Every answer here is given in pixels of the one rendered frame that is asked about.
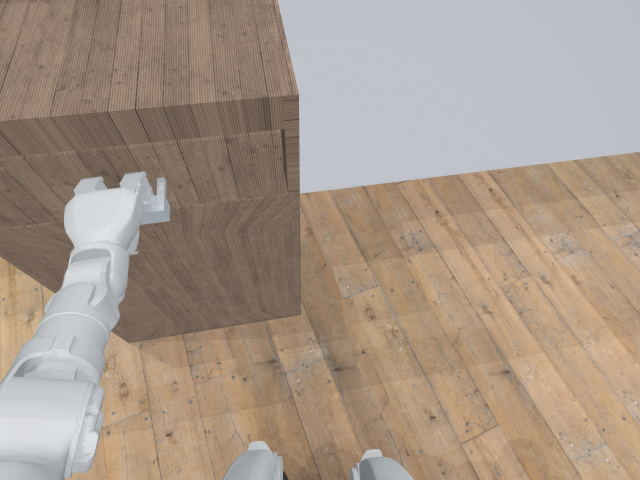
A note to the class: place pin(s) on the left robot forearm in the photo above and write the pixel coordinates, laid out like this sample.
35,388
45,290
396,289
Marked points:
70,339

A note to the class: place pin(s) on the drawer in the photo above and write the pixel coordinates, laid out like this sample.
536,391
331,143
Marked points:
35,189

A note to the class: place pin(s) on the robot left upper arm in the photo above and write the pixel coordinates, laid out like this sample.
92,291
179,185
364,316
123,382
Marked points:
49,428

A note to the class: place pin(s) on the right robot thigh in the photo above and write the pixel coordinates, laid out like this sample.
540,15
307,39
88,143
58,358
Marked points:
379,468

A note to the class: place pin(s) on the left robot hand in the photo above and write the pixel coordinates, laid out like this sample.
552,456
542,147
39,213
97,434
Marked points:
98,214

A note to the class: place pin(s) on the handle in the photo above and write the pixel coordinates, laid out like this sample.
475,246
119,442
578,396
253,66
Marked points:
157,208

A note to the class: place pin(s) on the cabinet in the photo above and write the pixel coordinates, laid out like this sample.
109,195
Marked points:
83,74

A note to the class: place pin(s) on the robot left shin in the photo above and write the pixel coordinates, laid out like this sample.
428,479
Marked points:
257,445

